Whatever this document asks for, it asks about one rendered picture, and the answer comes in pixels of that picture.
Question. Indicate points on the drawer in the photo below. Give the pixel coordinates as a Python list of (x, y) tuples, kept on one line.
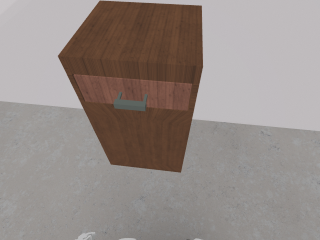
[(160, 94)]

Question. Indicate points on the handle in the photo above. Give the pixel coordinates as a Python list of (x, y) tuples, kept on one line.
[(130, 104)]

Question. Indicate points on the cabinet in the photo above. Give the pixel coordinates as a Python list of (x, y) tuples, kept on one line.
[(143, 41)]

